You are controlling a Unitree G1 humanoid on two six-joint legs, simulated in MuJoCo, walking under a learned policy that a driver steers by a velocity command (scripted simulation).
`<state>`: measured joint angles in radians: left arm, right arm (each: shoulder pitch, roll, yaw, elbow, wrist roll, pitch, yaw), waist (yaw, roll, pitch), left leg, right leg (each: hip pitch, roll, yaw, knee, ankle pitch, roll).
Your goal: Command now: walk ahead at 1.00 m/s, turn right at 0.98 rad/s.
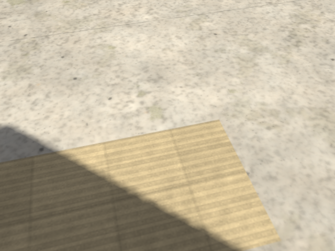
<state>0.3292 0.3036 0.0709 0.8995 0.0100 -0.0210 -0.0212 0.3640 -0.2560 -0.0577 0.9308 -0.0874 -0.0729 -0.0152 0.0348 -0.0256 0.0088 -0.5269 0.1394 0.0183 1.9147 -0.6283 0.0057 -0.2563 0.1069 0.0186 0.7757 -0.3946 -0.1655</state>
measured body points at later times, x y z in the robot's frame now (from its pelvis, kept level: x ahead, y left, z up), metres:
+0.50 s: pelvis +0.41 +0.02 -0.19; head +0.43 +0.02 +0.26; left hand +0.72 +0.14 -0.25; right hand +0.20 -0.14 -0.32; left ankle +0.35 +0.16 -0.92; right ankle +0.54 -0.13 -0.86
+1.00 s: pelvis +0.67 -0.03 -0.18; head +0.70 -0.04 +0.27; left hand +0.74 +0.22 -0.32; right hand +0.83 -0.30 -0.29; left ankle +0.78 +0.07 -0.91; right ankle +0.63 -0.13 -0.91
